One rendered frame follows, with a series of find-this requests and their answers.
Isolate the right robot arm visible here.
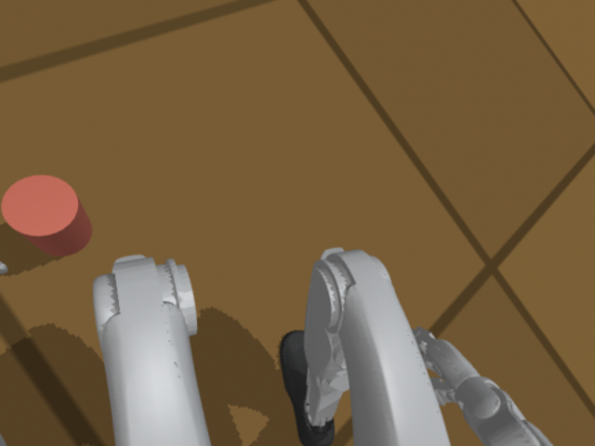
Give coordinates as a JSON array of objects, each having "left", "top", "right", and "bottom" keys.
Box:
[{"left": 455, "top": 376, "right": 553, "bottom": 446}]

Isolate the right robot hand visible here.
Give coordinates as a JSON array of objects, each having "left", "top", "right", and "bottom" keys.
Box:
[{"left": 412, "top": 326, "right": 480, "bottom": 406}]

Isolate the right robot foot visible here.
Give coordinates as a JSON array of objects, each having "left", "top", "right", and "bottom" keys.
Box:
[{"left": 280, "top": 330, "right": 335, "bottom": 446}]

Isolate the can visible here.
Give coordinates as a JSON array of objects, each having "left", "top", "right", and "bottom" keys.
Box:
[{"left": 1, "top": 175, "right": 92, "bottom": 256}]

